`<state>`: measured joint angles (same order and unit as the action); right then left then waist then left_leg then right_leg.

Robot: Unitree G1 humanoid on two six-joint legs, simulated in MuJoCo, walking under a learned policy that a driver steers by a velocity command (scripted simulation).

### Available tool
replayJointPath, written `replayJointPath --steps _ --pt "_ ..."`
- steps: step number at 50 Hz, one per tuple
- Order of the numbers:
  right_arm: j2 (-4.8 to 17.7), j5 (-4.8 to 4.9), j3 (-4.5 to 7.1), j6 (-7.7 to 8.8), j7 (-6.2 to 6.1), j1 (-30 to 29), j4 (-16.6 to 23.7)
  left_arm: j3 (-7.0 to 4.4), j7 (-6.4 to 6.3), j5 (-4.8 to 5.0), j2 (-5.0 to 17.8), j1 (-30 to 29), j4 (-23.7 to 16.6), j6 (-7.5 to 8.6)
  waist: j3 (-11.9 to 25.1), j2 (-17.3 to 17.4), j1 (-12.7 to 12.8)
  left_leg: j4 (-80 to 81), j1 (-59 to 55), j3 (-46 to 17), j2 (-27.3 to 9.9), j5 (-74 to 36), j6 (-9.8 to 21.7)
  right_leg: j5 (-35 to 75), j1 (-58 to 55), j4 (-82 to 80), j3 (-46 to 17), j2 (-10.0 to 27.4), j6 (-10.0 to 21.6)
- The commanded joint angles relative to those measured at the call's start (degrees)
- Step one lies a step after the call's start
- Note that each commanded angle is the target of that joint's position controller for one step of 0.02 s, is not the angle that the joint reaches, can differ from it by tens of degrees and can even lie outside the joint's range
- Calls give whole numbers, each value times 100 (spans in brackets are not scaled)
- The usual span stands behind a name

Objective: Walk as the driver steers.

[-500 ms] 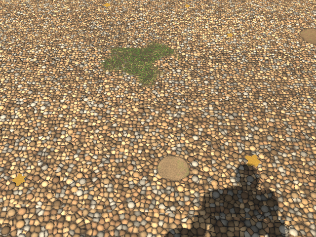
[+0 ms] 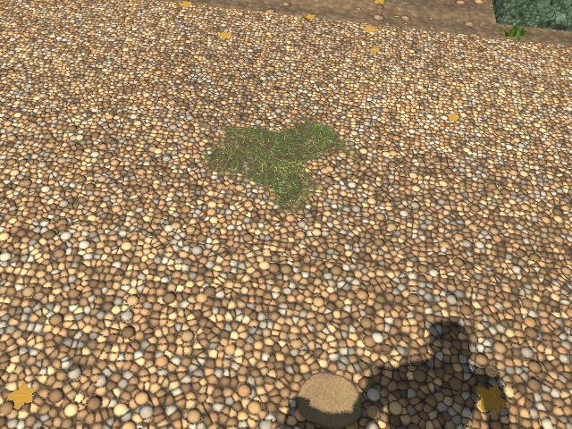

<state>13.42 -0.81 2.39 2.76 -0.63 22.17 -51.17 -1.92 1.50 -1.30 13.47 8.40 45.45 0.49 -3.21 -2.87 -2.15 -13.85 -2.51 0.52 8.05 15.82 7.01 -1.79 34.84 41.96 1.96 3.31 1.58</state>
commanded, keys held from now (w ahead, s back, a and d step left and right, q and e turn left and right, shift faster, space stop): e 0.46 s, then no key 0.54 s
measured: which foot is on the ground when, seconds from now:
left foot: down 0.00-0.10, up 0.12-0.74, down 0.76-1.00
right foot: up 0.00-0.06, down 0.08-0.76, up 0.78-1.00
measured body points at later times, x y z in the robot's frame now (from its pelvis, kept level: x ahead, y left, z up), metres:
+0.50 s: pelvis +0.10 -0.01 +0.01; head +0.12 -0.05 +0.45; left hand +0.25 +0.24 -0.09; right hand +0.17 -0.31 -0.12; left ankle +0.18 +0.15 -0.66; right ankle +0.13 -0.07 -0.74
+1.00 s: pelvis +0.12 +0.04 +0.01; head +0.13 +0.06 +0.46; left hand +0.30 +0.25 -0.13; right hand +0.14 -0.22 -0.10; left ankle +0.14 +0.12 -0.74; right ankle +0.05 -0.08 -0.73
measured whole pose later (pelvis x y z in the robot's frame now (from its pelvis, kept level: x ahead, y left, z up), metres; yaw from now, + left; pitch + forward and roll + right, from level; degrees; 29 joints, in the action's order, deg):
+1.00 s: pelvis +0.12 +0.04 +0.01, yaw -21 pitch +0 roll -1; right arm 11.4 -0.2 -2.3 -0.9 -0.7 13.3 -43.1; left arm -0.8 -0.1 0.3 14.7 13.2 46.2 -3.9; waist -0.3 -2.3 -0.3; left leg -21.6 9.0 -2.4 4.0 11.9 3.8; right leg -16.9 9.4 26.0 -7.1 -1.9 -0.6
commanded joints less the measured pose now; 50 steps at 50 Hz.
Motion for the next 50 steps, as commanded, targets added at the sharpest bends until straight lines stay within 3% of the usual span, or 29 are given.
replayJointPath --steps 1,2,3,4,5,6,7,8,9,10,13,18,19,24,31,34,36,37,38,39,40,41,43,45,47,50 --pt "761 -89 116 23 -99 -142 325 -112 -38 -13 559 459 -137 78 387 799 251 -872 657 298 -1413 -6797 -201 76 -1631 328 513 -760 265" --pt "906 -26 150 19 -171 -312 325 -126 -65 -16 628 831 -94 79 330 1037 472 -1267 524 99 -1573 -7058 -233 -843 -1723 -210 179 -684 354" --pt "1002 -8 189 -10 -242 -512 356 -188 -93 -16 804 1317 5 102 417 954 727 -1913 293 18 -1665 -6974 -263 -845 -1938 -702 44 -656 451" --pt "1060 58 214 -58 -285 -861 413 -224 -118 -25 843 1867 100 160 503 751 1115 -3157 346 167 -1522 -6152 -334 -149 -2303 -1660 -147 -499 655" --pt "908 96 183 -69 -296 -792 624 -295 -149 27 1149 2070 89 193 930 -117 1040 -5097 1164 523 -808 -2781 -441 2860 -3211 -1679 -1251 432 992" --pt "377 72 129 -121 -230 212 704 -292 -138 126 1348 1476 -181 145 1400 -1061 41 -6686 2827 68 66 1766 -732 6069 -4317 -1267 -3213 1637 1964" --pt "632 -140 103 -175 -183 416 541 -334 -73 319 1286 1273 -318 128 1702 -464 188 -6869 3128 -522 -249 1474 -716 5301 -4019 -1639 -3259 1669 2327" --pt "832 -116 161 -213 -164 34 562 -278 -72 261 1015 885 -469 84 1046 -58 172 -6882 3358 -491 -454 1207 -777 3888 -3409 -1931 -2897 1458 2315" --pt "951 -93 196 -241 -152 -294 634 -194 -71 181 792 658 -507 26 539 240 83 -6461 3427 -426 -627 1037 -784 2852 -2755 -2233 -2597 1176 2069" --pt "943 -104 202 -325 -150 -555 758 -167 -96 164 763 739 -473 20 361 260 73 -6023 3369 -422 -767 913 -824 2575 -2471 -2366 -2374 957 1839" --pt "658 -100 132 -539 -129 -626 838 -203 -144 128 936 1042 -401 39 538 90 76 -5315 3054 -327 -782 503 -941 2463 -2316 -2494 -2043 526 1374" --pt "737 -78 162 -696 -67 -1106 1049 -248 -203 192 1107 1188 -559 -99 735 -222 293 -4727 3664 -380 -840 80 -1092 1737 -2897 -2506 -2203 271 757" --pt "661 -107 123 -733 -70 -1229 1101 -277 -214 162 1125 1186 -583 -146 758 -248 339 -4922 3624 -295 -795 37 -1136 1722 -2790 -2518 -2243 255 705" --pt "812 -74 134 -710 -68 -1395 1225 -324 -230 129 1137 1093 -761 -280 675 -333 430 -4625 3814 -429 -809 228 -1134 372 -2912 -2607 -2743 256 900" --pt "766 20 29 -589 4 -1364 1347 -278 -128 28 986 799 -913 -351 579 -441 490 -3387 2770 -326 -696 740 -776 184 -2612 -2528 -2987 335 1109" --pt "767 79 -1 -548 9 -1007 1307 -243 -92 34 1002 570 -924 -405 647 -392 372 -2617 2000 -306 -624 867 -642 868 -2397 -2410 -3079 354 1051" --pt "639 83 -31 -509 -44 -631 1200 -180 -121 89 933 472 -883 -416 590 -217 148 -1148 1496 -322 -654 450 -523 465 -2385 -2262 -3126 200 862" --pt "619 9 -52 -464 -83 -529 1142 -146 -153 132 865 437 -861 -400 484 11 105 -275 1041 -525 -792 -265 -446 -127 -2097 -2079 -3010 7 611" --pt "902 -90 -41 -410 -123 -749 1233 -75 -163 148 590 818 -802 -360 560 974 376 194 668 -1660 -1746 -508 -233 -1463 -1715 -1295 -2399 -486 256" --pt "1042 -73 -99 -366 -90 -1240 1492 -104 -196 156 697 953 -756 -331 276 1173 528 241 1012 -2538 -2628 -2087 269 -2381 -1231 -997 -1562 -1196 56" --pt "931 -58 -115 -311 -39 -1160 1420 -117 -199 42 801 777 -679 -361 327 1206 384 206 1694 -2470 -2815 -2516 754 -2640 -1863 -468 -1349 -930 -23" --pt "669 -21 -193 -251 3 -1333 1384 -97 -163 74 761 649 -634 -361 278 1037 456 201 1819 -2083 -2504 -2552 704 -2322 -2099 -300 -1236 -815 -69" --pt "620 -39 -232 -220 -17 -1424 1338 -63 -102 94 651 546 -516 -368 357 1088 434 38 1644 -1392 -1874 -2450 311 -1919 -2220 -275 -1042 -817 -134" --pt "628 -5 -253 -236 -36 -1209 1240 -10 -82 86 572 602 -382 -385 467 1118 348 -221 1228 -1190 -1702 -3150 184 -1971 -2206 -481 -839 -789 -209" --pt "689 67 -250 -282 -30 -940 1137 -12 -144 161 586 512 -285 -391 450 1089 212 -387 662 -1333 -1707 -3119 124 -1929 -2033 -1318 -788 -635 -227" --pt "798 84 -210 -337 -40 -846 1007 35 -220 171 487 641 -45 -379 526 1008 246 -499 632 -1406 -1635 -2988 -61 -893 -2609 -2332 -772 -467 -253"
